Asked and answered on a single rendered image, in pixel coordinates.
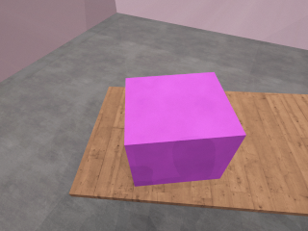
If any table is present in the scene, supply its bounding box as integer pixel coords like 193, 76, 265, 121
69, 87, 308, 217

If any carton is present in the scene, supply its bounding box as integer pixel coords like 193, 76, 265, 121
124, 72, 246, 187

